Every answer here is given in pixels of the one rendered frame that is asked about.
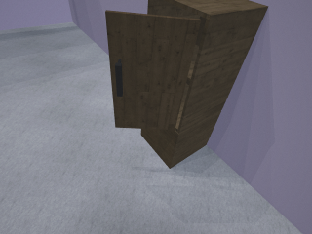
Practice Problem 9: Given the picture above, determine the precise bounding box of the handle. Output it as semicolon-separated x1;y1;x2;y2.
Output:
115;58;123;97

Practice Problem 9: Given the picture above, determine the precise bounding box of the cupboard door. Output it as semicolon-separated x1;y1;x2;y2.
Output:
105;10;201;130

